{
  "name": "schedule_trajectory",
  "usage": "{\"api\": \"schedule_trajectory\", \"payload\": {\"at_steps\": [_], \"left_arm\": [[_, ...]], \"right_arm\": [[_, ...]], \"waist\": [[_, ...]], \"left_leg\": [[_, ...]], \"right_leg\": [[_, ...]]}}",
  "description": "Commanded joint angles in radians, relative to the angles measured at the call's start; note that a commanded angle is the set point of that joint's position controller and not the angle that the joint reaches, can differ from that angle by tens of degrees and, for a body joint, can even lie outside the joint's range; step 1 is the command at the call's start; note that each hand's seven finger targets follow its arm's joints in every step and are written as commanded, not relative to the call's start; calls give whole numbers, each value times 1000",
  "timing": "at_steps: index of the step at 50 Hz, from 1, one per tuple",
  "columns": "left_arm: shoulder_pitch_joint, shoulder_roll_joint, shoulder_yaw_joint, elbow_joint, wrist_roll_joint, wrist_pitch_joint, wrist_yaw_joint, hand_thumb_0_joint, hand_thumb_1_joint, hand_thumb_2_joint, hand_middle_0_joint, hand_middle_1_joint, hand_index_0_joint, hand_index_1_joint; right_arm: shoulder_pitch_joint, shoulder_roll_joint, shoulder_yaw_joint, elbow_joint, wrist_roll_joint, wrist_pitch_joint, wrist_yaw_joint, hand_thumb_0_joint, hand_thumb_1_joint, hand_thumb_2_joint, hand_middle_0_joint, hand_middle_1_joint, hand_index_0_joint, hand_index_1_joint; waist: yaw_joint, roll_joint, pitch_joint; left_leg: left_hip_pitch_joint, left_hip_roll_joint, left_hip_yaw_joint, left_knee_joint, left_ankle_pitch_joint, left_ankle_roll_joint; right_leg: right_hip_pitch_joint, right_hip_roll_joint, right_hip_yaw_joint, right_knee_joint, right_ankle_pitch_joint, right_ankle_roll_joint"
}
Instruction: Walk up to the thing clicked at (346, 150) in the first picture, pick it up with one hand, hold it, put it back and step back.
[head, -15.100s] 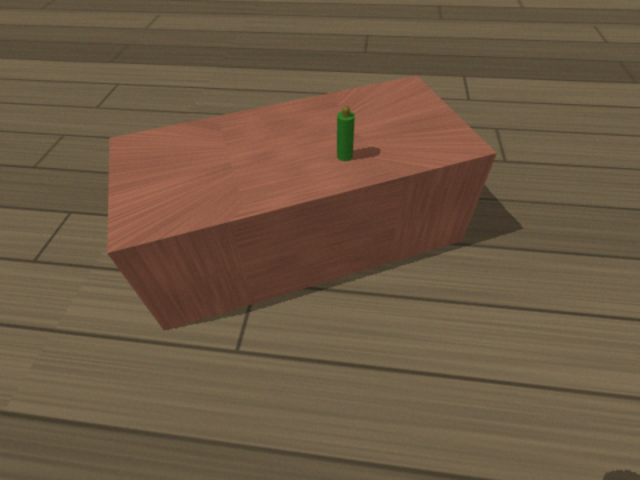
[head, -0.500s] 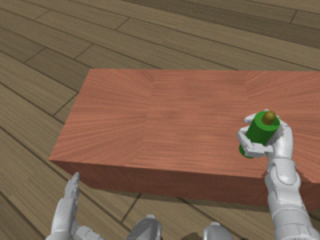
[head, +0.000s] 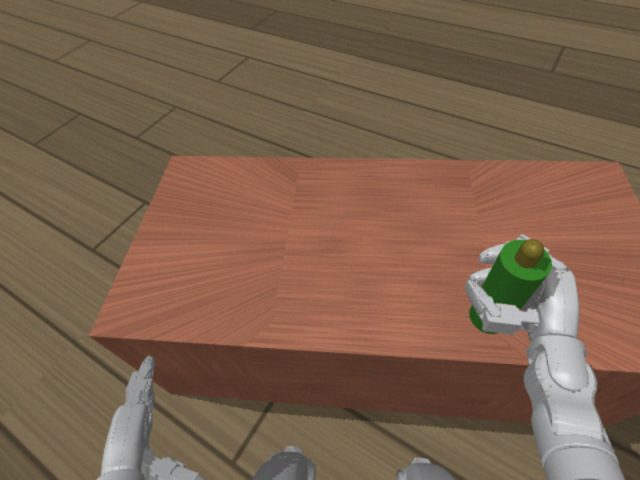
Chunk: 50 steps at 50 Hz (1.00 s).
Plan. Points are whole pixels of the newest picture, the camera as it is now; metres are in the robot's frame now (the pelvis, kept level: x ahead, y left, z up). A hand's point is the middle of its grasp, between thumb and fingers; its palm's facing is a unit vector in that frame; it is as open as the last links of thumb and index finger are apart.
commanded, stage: hold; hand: right
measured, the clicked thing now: (508, 285) +0.34 -0.18 +0.04
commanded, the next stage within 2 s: none
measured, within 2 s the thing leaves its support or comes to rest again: neither
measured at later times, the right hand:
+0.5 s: hand (505, 294) +0.32 -0.17 +0.05, palm faces +0.12 +0.99 -0.02, open 6.9 cm
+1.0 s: hand (499, 285) +0.33 -0.16 +0.06, palm faces +0.13 +0.99 -0.02, open 6.9 cm
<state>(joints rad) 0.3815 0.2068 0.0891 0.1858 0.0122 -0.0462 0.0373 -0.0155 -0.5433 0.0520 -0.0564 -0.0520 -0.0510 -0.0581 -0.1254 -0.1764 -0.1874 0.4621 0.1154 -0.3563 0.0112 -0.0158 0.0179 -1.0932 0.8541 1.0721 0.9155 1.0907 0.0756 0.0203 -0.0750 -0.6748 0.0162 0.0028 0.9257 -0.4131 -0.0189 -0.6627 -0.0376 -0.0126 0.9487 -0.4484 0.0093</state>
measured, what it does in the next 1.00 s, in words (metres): stands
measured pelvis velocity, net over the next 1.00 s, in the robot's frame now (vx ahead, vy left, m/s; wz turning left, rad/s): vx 0.00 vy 0.01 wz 0.00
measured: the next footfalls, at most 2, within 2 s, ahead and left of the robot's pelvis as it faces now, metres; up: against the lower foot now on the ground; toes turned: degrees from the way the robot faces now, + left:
none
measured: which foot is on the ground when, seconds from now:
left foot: down 0.00-1.00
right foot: down 0.00-1.00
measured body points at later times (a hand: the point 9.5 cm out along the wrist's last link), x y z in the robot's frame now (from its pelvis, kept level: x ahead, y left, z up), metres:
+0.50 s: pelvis +0.00 +0.00 +0.01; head +0.03 -0.01 +0.46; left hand +0.16 +0.26 -0.03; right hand +0.31 -0.22 +0.06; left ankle +0.03 +0.13 -0.69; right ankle +0.01 -0.12 -0.69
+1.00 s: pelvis +0.00 +0.01 +0.02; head +0.04 +0.00 +0.47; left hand +0.16 +0.27 -0.03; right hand +0.32 -0.21 +0.07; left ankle +0.03 +0.13 -0.69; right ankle +0.01 -0.12 -0.69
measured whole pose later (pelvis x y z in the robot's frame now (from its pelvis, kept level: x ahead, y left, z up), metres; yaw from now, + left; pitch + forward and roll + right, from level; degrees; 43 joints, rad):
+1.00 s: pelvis +0.00 +0.01 +0.02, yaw +0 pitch +6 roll +0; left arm 0.33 0.21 0.09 0.35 0.00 -0.09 0.07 -0.02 -0.54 0.05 -0.06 -0.06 -0.06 -0.06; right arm -0.08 -0.17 -0.15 0.40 0.14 -0.30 0.00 -0.02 0.02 -1.09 0.85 1.07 0.91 1.09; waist 0.06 0.01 -0.04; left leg -0.53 0.02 0.00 0.80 -0.37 -0.01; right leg -0.51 -0.04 -0.01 0.81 -0.39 0.02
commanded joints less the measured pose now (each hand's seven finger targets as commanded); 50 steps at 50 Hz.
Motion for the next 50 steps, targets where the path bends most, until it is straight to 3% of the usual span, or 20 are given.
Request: {"api": "schedule_trajectory", "payload": {"at_steps": [1,9,10,12,13,15,17,20,22,25,26,28,33,36,38,40,42,45,47,50], "left_arm": [[-19,157,87,-172,-6,-57,19,0,-558,46,-50,-53,-48,-55],[-38,131,70,-86,-10,-64,22,0,-556,49,-52,-52,-47,-56],[-62,164,100,-108,-11,-67,25,0,-559,51,-52,-52,-47,-57],[-57,157,90,-103,-10,-67,27,0,-556,48,-53,-52,-48,-57],[-86,120,51,-124,-11,-70,22,0,-558,51,-52,-54,-47,-58],[-61,122,61,-67,-12,-69,26,0,-561,53,-53,-53,-47,-58],[-102,192,119,-101,-11,-79,38,0,-560,54,-54,-54,-49,-59],[-67,101,38,-55,-14,-78,24,0,-560,54,-55,-57,-51,-61],[-88,166,101,-57,-13,-83,38,0,-561,54,-56,-56,-51,-61],[-96,103,45,-39,-15,-86,27,0,-559,52,-55,-58,-52,-61],[-105,135,75,-52,-13,-89,35,0,-550,47,-54,-57,-53,-58],[-80,160,91,-30,-13,-90,40,0,-551,49,-53,-59,-52,-59],[-103,148,83,-5,-15,-102,42,0,-542,44,-52,-58,-54,-56],[-86,117,46,9,-14,-96,38,0,-550,48,-52,-56,-52,-57],[-111,118,41,-41,-15,-98,34,0,-551,50,-51,-55,-50,-57],[-117,162,86,-12,-15,-95,41,0,-549,48,-53,-57,-53,-57],[-91,113,35,0,-14,-96,33,0,-556,53,-54,-58,-52,-60],[-108,180,102,-8,-15,-101,46,0,-554,52,-52,-56,-51,-58],[-80,122,51,22,-15,-100,36,0,-551,52,-51,-57,-51,-57],[-134,128,54,-27,-14,-105,41,0,-548,47,-52,-56,-53,-55]], "right_arm": [[-364,-148,-38,-376,27,-112,-3,0,-541,-1317,1351,1422,1368,1422],[-313,-121,-12,-361,31,-92,-3,0,-527,-1299,1339,1404,1355,1404],[-311,-139,-23,-384,30,-91,-5,0,-495,-1298,1325,1400,1344,1400],[-311,-134,-24,-394,33,-87,-6,0,-514,-1319,1347,1423,1366,1423],[-278,-112,-11,-348,31,-79,-4,0,-522,-1326,1359,1433,1378,1433],[-329,-126,-12,-410,39,-85,-6,0,-533,-1309,1344,1411,1361,1411],[-332,-148,-28,-412,37,-82,-13,0,-538,-1301,1333,1399,1350,1399],[-283,-108,0,-402,38,-76,-8,0,-525,-1326,1345,1423,1365,1423],[-320,-146,-22,-429,33,-75,-16,0,-533,-1312,1335,1408,1354,1408],[-278,-103,1,-374,36,-63,-10,0,-539,-1335,1355,1433,1374,1433],[-374,-140,-14,-472,39,-76,-15,0,-523,-1325,1347,1425,1367,1425],[-321,-129,1,-434,36,-62,-17,0,-554,-1312,1348,1412,1364,1412],[-344,-108,10,-389,38,-55,-16,0,-532,-1311,1346,1414,1364,1414],[-314,-139,-27,-363,40,-53,-13,0,-519,-1308,1341,1411,1359,1411],[-300,-113,3,-391,42,-53,-6,0,-535,-1315,1354,1420,1371,1420],[-320,-154,-33,-377,42,-54,-11,0,-540,-1319,1351,1421,1370,1421],[-310,-113,3,-391,47,-54,-5,0,-558,-1326,1356,1425,1373,1425],[-308,-154,-36,-396,49,-55,-16,0,-548,-1314,1351,1416,1368,1416],[-283,-123,-22,-360,51,-57,-8,0,-555,-1330,1369,1435,1386,1435],[-303,-121,-12,-376,47,-76,-6,0,-517,-1310,1342,1414,1362,1414]], "waist": [[-7,-51,-331],[-20,-62,-273],[-24,-71,-311],[-17,-56,-325],[-23,-41,-314],[-23,-69,-283],[-10,-47,-325],[-32,-76,-270],[-19,-70,-304],[-26,-55,-243],[-18,-78,-303],[-13,-67,-266],[-8,-53,-244],[-37,-50,-265],[-34,-45,-280],[-32,-58,-279],[-31,-49,-253],[-24,-37,-261],[-27,-20,-221],[-21,-4,-259]], "left_leg": [[166,-20,11,-147,243,12],[151,-22,22,-162,207,15],[162,-21,20,-156,229,17],[182,-23,25,-163,261,13],[192,-22,26,-168,257,12],[178,-20,22,-177,233,14],[191,-22,22,-184,240,13],[183,-22,27,-185,234,16],[192,-24,26,-188,248,17],[194,-22,29,-203,224,13],[214,-19,22,-204,252,13],[209,-21,22,-215,231,14],[192,-23,26,-220,225,13],[243,-19,24,-221,270,12],[260,-21,26,-225,282,12],[260,-19,18,-230,283,13],[263,-20,19,-236,280,11],[261,-20,16,-248,265,11],[254,-20,17,-249,270,7],[273,-15,5,-245,285,5]], "right_leg": [[207,27,5,-155,218,-18],[203,23,14,-189,198,-13],[222,23,16,-191,228,-11],[251,21,15,-190,262,-11],[231,24,14,-194,256,-13],[227,25,10,-202,224,-14],[267,21,15,-207,232,-14],[249,21,18,-225,244,-8],[291,17,21,-230,259,-7],[247,20,17,-241,220,-11],[281,22,11,-234,242,-12],[280,23,9,-242,215,-13],[281,17,18,-255,214,-10],[271,24,11,-246,270,-11],[282,24,11,-256,284,-11],[298,27,4,-255,276,-12],[273,30,2,-258,265,-15],[299,28,2,-261,248,-17],[267,28,2,-259,250,-20],[274,30,-1,-244,256,-24]]}}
